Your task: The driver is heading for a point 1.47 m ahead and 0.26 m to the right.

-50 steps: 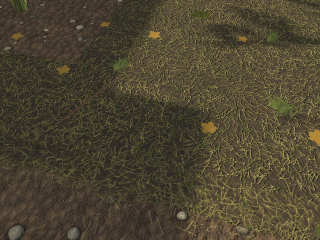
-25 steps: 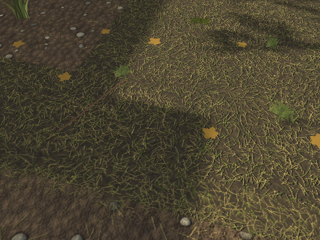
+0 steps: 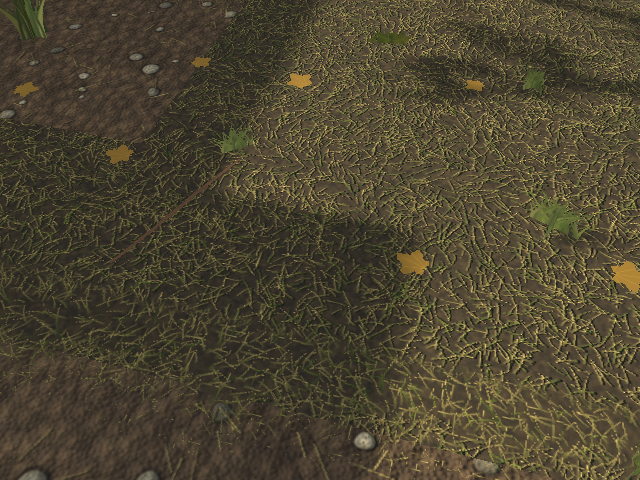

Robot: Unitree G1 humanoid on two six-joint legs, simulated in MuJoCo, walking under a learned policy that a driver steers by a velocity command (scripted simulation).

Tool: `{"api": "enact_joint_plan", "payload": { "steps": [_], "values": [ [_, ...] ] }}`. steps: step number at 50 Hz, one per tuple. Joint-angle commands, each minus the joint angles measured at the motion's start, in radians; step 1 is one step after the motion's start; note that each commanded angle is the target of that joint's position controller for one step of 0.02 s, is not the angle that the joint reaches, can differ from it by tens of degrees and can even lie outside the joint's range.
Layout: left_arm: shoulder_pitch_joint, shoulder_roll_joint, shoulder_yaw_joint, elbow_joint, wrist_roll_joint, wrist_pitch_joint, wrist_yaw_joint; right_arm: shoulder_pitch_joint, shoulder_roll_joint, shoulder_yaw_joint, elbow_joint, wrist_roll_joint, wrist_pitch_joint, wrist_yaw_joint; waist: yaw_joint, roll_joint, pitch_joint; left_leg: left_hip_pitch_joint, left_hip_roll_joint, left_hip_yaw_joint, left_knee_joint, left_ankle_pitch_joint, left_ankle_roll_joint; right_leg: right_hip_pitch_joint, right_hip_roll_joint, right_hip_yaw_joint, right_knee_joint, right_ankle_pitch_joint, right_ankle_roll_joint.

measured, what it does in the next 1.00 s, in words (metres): walks ahead: left foot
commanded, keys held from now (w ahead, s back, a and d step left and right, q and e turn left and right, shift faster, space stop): no key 0.20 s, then w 0.80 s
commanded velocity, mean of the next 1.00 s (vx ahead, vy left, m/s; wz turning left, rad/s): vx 0.28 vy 0.00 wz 0.00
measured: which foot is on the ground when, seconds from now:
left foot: down 0.00-0.44, up 0.46-0.86, down 0.88-1.00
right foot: down 0.00-0.90, up 0.92-1.00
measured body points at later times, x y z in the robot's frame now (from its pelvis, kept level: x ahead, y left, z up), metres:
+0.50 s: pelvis +0.05 -0.04 -0.01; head +0.05 -0.05 +0.44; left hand +0.03 +0.21 -0.15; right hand +0.04 -0.29 -0.16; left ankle -0.03 +0.11 -0.69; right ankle +0.02 -0.13 -0.74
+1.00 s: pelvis +0.30 +0.02 -0.01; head +0.33 +0.03 +0.44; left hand +0.28 +0.28 -0.16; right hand +0.46 -0.23 -0.12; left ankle +0.38 +0.11 -0.74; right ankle +0.14 -0.12 -0.63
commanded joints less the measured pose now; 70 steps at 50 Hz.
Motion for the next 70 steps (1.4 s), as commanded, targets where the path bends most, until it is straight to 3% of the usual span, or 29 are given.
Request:
{"api": "enact_joint_plan", "payload": {
  "steps": [1, 10, 11, 13, 15, 17, 19, 21, 22, 23, 24, 25, 26, 29, 34, 39, 42, 44, 45, 46, 47, 48, 49, 50, 52, 58, 62, 66, 70],
  "values": [
    [0.041, 0.099, 0.013, -0.016, 0.000, -0.006, 0.003, 0.053, -0.097, -0.015, -0.013, 0.000, -0.006, -0.003, -0.001, 0.005, 0.015, -0.095, 0.020, -0.008, -0.113, 0.123, 0.012, 0.049, 0.013, -0.029, -0.056, 0.124, -0.023],
    [0.063, 0.086, 0.006, -0.007, -0.001, -0.006, 0.002, 0.081, -0.084, -0.009, 0.011, 0.002, -0.005, -0.005, -0.003, 0.004, 0.022, -0.101, 0.017, 0.000, -0.109, 0.111, 0.008, 0.039, 0.018, -0.030, -0.055, 0.114, -0.027],
    [0.082, 0.071, 0.002, 0.003, -0.001, -0.005, 0.003, 0.100, -0.073, -0.007, 0.022, 0.001, -0.003, -0.007, -0.003, 0.010, 0.000, -0.093, 0.010, 0.006, -0.121, 0.009, 0.010, 0.048, 0.032, -0.045, -0.053, 0.024, -0.028],
    [0.083, 0.078, 0.006, 0.001, -0.009, -0.005, 0.006, 0.101, -0.114, -0.020, 0.018, 0.013, 0.003, -0.014, -0.009, 0.048, 0.044, -0.138, 0.016, -0.024, -0.141, -0.322, 0.049, -0.020, 0.081, -0.094, 0.012, -0.270, -0.044],
    [0.049, 0.068, 0.004, -0.025, -0.009, -0.024, 0.001, 0.123, -0.147, -0.032, 0.007, 0.022, -0.005, -0.015, -0.028, 0.101, 0.116, -0.171, 0.102, -0.150, -0.209, -0.522, 0.110, -0.134, 0.083, -0.100, 0.091, -0.351, -0.065],
    [0.034, 0.029, -0.005, -0.045, -0.013, -0.061, -0.018, 0.150, -0.196, -0.053, 0.007, 0.032, -0.023, -0.010, -0.039, 0.202, 0.131, -0.153, 0.253, -0.354, -0.299, -0.564, 0.194, -0.184, 0.061, -0.117, 0.266, -0.204, -0.071],
    [0.066, 0.023, -0.004, -0.048, -0.027, -0.089, -0.036, 0.084, -0.181, -0.052, -0.019, 0.034, -0.033, -0.005, 0.006, 0.195, 0.162, -0.216, 0.286, -0.378, -0.305, -0.505, 0.211, -0.136, 0.024, -0.096, 0.238, -0.211, -0.111],
    [0.218, 0.031, 0.005, 0.006, -0.028, -0.103, -0.042, -0.014, -0.150, -0.043, -0.056, 0.042, -0.036, 0.002, 0.086, 0.123, 0.155, -0.323, 0.168, -0.209, -0.157, -0.339, 0.136, 0.117, 0.045, -0.091, -0.018, -0.149, -0.128],
    [0.337, 0.093, 0.025, 0.037, -0.018, -0.106, -0.042, -0.033, -0.102, -0.031, -0.071, 0.032, -0.045, 0.007, 0.116, -0.050, 0.097, -0.401, 0.070, -0.066, 0.124, -0.167, 0.082, 0.260, -0.072, 0.112, -0.119, -0.161, -0.149],
    [0.466, 0.240, 0.059, 0.049, -0.020, -0.115, -0.056, -0.036, -0.061, -0.023, -0.113, 0.030, -0.064, 0.000, 0.138, -0.326, 0.030, -0.556, -0.041, 0.064, 0.435, -0.183, 0.034, 0.367, -0.289, 0.539, -0.306, -0.304, -0.276],
    [0.422, 0.198, 0.039, 0.035, 0.000, -0.130, -0.063, -0.033, -0.082, -0.028, -0.120, 0.046, -0.082, 0.002, 0.095, -0.254, 0.043, -0.623, -0.009, -0.040, 0.642, -0.235, 0.049, 0.326, -0.368, 0.724, -0.364, -0.363, -0.330],
    [0.330, 0.142, 0.024, 0.004, -0.003, -0.139, -0.063, -0.032, -0.091, -0.029, -0.118, 0.055, -0.094, 0.013, 0.054, -0.147, 0.108, -0.681, 0.045, -0.065, 0.733, -0.154, 0.072, 0.292, -0.355, 0.619, -0.345, -0.319, -0.313],
    [0.277, 0.113, 0.015, -0.019, -0.008, -0.141, -0.066, -0.024, -0.088, -0.030, -0.105, 0.048, -0.103, 0.021, 0.038, -0.099, 0.106, -0.682, 0.080, -0.054, 0.735, -0.059, 0.088, 0.280, -0.297, 0.481, -0.343, -0.254, -0.280],
    [0.283, 0.054, -0.006, -0.027, -0.004, -0.123, -0.064, -0.081, -0.124, -0.056, -0.114, 0.028, -0.111, 0.037, 0.037, -0.092, 0.077, -0.636, 0.127, 0.005, 0.591, 0.096, 0.079, 0.299, -0.189, 0.209, -0.355, 0.080, -0.211],
    [0.317, 0.116, 0.000, -0.047, 0.005, -0.099, -0.031, -0.276, -0.040, -0.028, -0.189, 0.025, -0.096, 0.053, 0.064, -0.072, 0.089, -0.575, 0.097, 0.073, 0.280, 0.224, 0.017, 0.225, -0.161, 0.073, -0.387, 0.232, -0.228],
    [0.339, 0.149, 0.018, -0.046, -0.017, -0.100, -0.024, -0.393, -0.079, -0.024, -0.244, 0.035, -0.095, 0.070, 0.058, -0.097, 0.127, -0.460, 0.070, 0.077, 0.093, 0.311, 0.037, 0.212, -0.201, 0.033, -0.410, 0.245, -0.227],
    [0.303, 0.171, 0.032, -0.057, -0.015, -0.089, -0.025, -0.332, -0.133, -0.045, -0.244, 0.032, -0.103, 0.077, -0.011, -0.110, 0.058, -0.330, 0.033, 0.089, 0.054, 0.263, 0.084, 0.303, -0.225, -0.001, -0.283, 0.559, -0.194],
    [0.274, 0.167, 0.031, -0.074, -0.001, -0.073, -0.027, -0.057, -0.204, -0.089, -0.163, 0.037, -0.098, 0.067, -0.149, -0.116, -0.121, 0.030, -0.018, 0.118, 0.061, 0.236, 0.132, 0.238, -0.163, -0.058, 0.052, 0.814, -0.151],
    [0.276, 0.135, 0.015, -0.103, 0.016, -0.073, -0.030, 0.123, -0.275, -0.110, -0.125, 0.027, -0.092, 0.056, -0.203, -0.008, -0.254, 0.334, 0.168, -0.109, 0.064, 0.148, 0.194, 0.005, -0.105, -0.086, 0.374, 0.525, -0.120],
    [0.408, -0.035, -0.026, -0.108, 0.003, -0.096, -0.042, 0.189, -0.330, -0.115, -0.101, 0.009, -0.089, 0.065, -0.113, 0.297, -0.416, 0.587, 0.407, -0.647, -0.127, -0.146, 0.357, -0.323, 0.100, -0.042, 0.732, -0.242, -0.064],
    [0.335, 0.058, -0.006, -0.109, -0.025, -0.127, -0.046, 0.131, -0.236, -0.088, -0.107, 0.016, -0.094, 0.069, -0.131, 0.222, -0.342, 0.519, 0.383, -0.746, -0.243, -0.203, 0.318, -0.429, 0.065, 0.084, 0.869, -0.312, -0.090],
    [0.229, 0.121, 0.013, -0.147, -0.052, -0.145, -0.048, 0.031, -0.190, -0.075, -0.121, 0.019, -0.100, 0.067, -0.103, 0.170, -0.182, 0.375, 0.362, -0.582, -0.246, -0.117, 0.273, -0.501, 0.014, 0.057, 0.893, -0.235, -0.110],
    [0.171, 0.134, 0.016, -0.160, -0.049, -0.152, -0.041, -0.059, -0.165, -0.066, -0.142, 0.015, -0.107, 0.069, -0.068, 0.059, -0.119, 0.217, 0.329, -0.441, -0.261, 0.043, 0.250, -0.451, -0.043, 0.039, 0.849, -0.132, -0.116],
    [0.146, 0.133, 0.027, -0.163, -0.034, -0.147, -0.032, -0.106, -0.141, -0.060, -0.147, 0.003, -0.112, 0.074, -0.036, 0.029, -0.082, 0.092, 0.290, -0.333, -0.281, 0.158, 0.233, -0.396, -0.079, 0.027, 0.792, -0.072, -0.115],
    [0.186, 0.094, 0.032, -0.157, -0.026, -0.120, -0.030, -0.116, -0.102, -0.049, -0.130, -0.006, -0.116, 0.078, 0.016, 0.070, -0.071, -0.015, 0.237, -0.218, -0.333, 0.213, 0.228, -0.301, -0.114, 0.028, 0.721, -0.031, -0.114],
    [-0.025, 0.099, 0.044, -0.241, -0.007, -0.099, -0.030, 0.002, -0.163, -0.056, -0.080, 0.000, -0.111, 0.039, -0.009, 0.040, 0.025, -0.020, 0.222, -0.112, -0.410, 0.282, 0.244, -0.469, -0.133, -0.006, 0.431, 0.179, -0.063],
    [-0.180, 0.075, 0.031, -0.284, -0.011, -0.111, -0.048, 0.077, -0.181, -0.056, -0.064, 0.010, -0.101, 0.026, -0.059, 0.044, 0.038, 0.016, 0.187, -0.035, -0.412, 0.309, 0.205, -0.420, -0.082, -0.057, 0.174, 0.354, -0.061],
    [-0.297, 0.078, 0.021, -0.329, -0.021, -0.117, -0.072, 0.163, -0.187, -0.059, -0.029, 0.018, -0.083, 0.023, -0.095, 0.041, 0.063, 0.159, 0.233, -0.033, -0.364, 0.330, 0.203, -0.451, -0.057, -0.064, 0.064, 0.324, -0.072],
    [-0.272, 0.121, 0.033, -0.349, -0.024, -0.129, -0.092, 0.154, -0.211, -0.072, -0.025, 0.018, -0.060, 0.017, -0.042, 0.076, 0.020, 0.276, 0.279, -0.036, -0.237, 0.574, 0.172, -0.360, -0.017, -0.081, 0.006, 0.179, -0.123]
  ]
}}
